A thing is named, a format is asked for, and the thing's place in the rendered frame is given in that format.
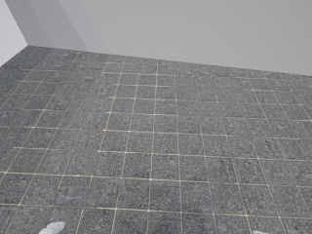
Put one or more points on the left robot hand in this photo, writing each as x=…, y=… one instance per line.
x=53, y=228

